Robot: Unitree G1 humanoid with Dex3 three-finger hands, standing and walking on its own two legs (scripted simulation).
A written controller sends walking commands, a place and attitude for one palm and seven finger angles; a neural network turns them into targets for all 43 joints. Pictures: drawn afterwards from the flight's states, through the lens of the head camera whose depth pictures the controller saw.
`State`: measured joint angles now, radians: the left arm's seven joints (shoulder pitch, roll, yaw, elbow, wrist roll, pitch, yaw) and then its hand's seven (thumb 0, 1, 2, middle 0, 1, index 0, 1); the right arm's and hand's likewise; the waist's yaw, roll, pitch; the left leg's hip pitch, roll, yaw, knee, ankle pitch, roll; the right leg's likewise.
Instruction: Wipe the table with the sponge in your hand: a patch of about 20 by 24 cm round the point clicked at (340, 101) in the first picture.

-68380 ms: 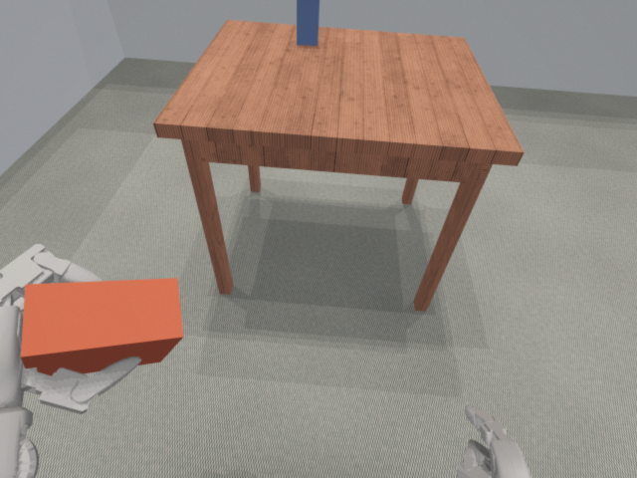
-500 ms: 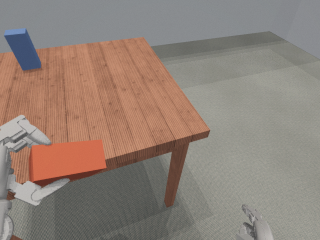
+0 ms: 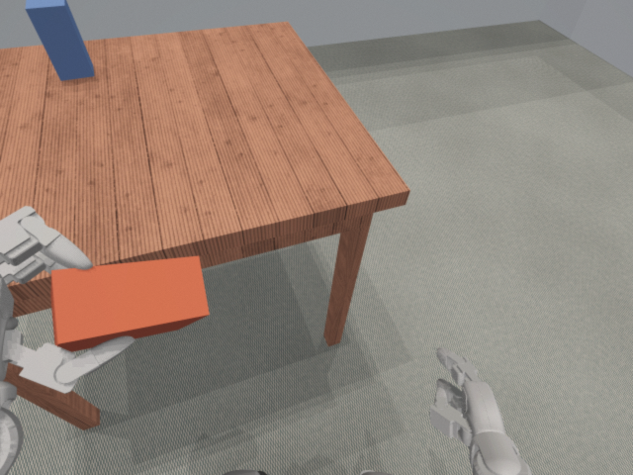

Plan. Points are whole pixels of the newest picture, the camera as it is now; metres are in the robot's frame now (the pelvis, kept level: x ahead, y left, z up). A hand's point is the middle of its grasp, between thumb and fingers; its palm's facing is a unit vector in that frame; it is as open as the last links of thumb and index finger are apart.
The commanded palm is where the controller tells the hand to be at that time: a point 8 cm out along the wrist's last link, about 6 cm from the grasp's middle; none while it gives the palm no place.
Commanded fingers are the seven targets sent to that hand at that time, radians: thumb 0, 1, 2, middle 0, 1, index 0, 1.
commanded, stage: stop stepping back and stand still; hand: left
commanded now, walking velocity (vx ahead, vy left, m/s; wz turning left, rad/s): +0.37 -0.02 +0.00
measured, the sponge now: (147, 302) +0.25 +0.20 +0.13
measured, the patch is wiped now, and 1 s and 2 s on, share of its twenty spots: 1.00 1.00 1.00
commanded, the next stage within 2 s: stand and wait in 0.64 s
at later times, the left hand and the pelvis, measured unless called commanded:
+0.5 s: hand (39, 443) +0.11 +0.21 +0.17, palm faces +0.39 -0.83 -0.40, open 9.8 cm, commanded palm +0.07 +0.25 +0.20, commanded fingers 0.00 0.10 1.30 -1.20 -1.60 -1.20 -1.60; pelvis -0.09 -0.03 -0.01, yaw +0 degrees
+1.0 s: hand (28, 411) +0.13 +0.23 +0.18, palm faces +0.43 -0.81 -0.39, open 9.8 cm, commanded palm +0.08 +0.27 +0.20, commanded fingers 0.00 0.10 1.30 -1.20 -1.60 -1.20 -1.60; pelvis -0.07 -0.02 +0.00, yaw +1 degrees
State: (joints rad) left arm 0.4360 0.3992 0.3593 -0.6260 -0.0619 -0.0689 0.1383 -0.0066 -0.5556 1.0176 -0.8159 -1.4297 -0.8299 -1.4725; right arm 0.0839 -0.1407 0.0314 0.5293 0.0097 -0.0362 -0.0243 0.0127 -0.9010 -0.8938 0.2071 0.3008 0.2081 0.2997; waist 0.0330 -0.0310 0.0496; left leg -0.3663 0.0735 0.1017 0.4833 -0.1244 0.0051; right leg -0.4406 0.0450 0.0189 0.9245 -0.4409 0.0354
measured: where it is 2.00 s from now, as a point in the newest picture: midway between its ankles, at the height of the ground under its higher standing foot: outside the picture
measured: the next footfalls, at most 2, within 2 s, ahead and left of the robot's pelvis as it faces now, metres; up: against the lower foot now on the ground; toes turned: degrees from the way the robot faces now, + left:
right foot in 0.10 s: -0.04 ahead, -0.10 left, +0.00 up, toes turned -1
left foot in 0.38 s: -0.02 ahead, +0.13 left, +0.00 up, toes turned +4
